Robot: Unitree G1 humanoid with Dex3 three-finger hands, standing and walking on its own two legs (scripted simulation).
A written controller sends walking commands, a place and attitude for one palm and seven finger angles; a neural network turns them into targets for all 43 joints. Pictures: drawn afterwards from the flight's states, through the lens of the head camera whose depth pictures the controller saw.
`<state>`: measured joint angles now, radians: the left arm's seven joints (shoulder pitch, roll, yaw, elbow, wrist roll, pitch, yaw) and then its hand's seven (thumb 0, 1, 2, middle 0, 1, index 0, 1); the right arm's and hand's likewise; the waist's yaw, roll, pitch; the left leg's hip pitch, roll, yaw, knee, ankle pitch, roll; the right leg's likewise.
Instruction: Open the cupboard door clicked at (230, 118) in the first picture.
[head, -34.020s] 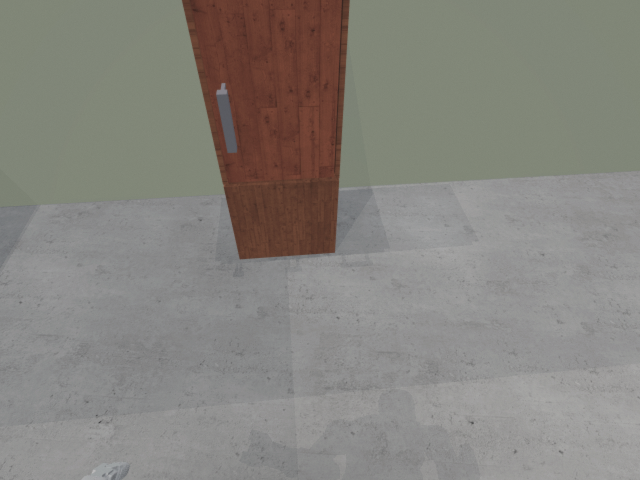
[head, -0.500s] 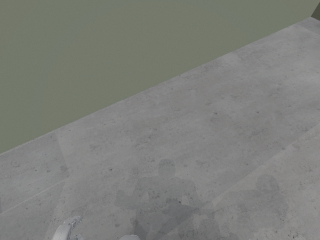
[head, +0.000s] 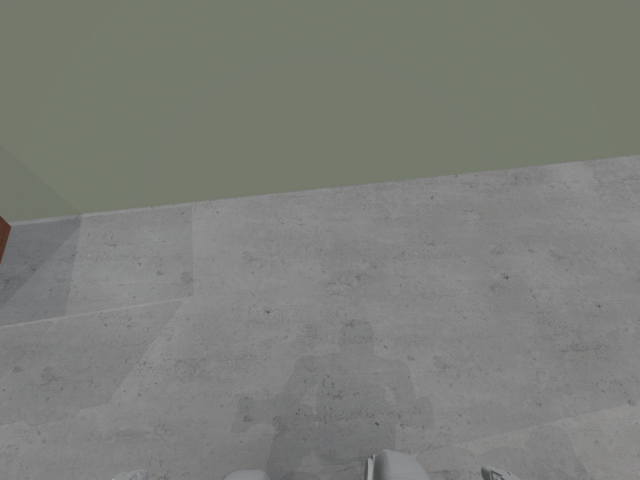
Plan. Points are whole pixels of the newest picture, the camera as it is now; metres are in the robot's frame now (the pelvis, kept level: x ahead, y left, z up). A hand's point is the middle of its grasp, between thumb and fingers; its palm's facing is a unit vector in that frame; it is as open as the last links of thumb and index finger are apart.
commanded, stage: turn to face it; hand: left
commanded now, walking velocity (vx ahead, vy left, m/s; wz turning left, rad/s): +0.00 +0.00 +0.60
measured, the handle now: out of the picture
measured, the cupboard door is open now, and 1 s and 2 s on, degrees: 53 53 53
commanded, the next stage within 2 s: take the last steps up to it in 1.92 s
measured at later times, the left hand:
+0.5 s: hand out of the picture +0.04 +0.13 -0.15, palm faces +0.30 -0.92 -0.25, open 7.4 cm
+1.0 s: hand out of the picture -0.01 +0.18 -0.15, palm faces +0.58 -0.77 -0.26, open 7.4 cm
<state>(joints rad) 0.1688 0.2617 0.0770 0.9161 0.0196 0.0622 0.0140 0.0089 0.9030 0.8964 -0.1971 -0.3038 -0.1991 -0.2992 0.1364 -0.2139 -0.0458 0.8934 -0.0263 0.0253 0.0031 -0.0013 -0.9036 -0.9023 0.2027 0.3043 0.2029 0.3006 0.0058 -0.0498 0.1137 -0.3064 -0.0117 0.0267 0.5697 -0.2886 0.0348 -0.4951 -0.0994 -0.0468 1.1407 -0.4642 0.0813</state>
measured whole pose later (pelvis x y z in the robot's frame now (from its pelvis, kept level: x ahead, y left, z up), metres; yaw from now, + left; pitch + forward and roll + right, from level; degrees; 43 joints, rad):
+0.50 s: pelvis +0.01 -0.07 +0.01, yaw +19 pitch +0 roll +3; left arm 0.19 0.17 0.03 0.87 0.02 0.01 0.02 0.00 0.90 0.90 -0.20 -0.30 -0.20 -0.30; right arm 0.14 -0.25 -0.09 0.95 -0.02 0.09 0.03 0.00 -0.91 -0.90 0.20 0.30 0.20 0.30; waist -0.03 -0.01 0.11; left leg -0.46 0.02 0.03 1.03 -0.43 -0.07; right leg -0.19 -0.11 -0.20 0.51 -0.32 -0.02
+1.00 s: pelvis +0.02 -0.06 +0.01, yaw +36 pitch +1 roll -1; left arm 0.11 0.26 0.07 0.87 0.02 0.05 0.01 0.01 0.90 0.90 -0.19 -0.30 -0.20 -0.30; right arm 0.17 -0.21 -0.05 0.92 -0.03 0.03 0.01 0.00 -0.90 -0.90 0.21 0.30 0.21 0.30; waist -0.01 -0.01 0.10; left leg -0.28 -0.03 -0.08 0.50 -0.24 0.02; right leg -0.44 -0.07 0.00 0.90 -0.43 0.09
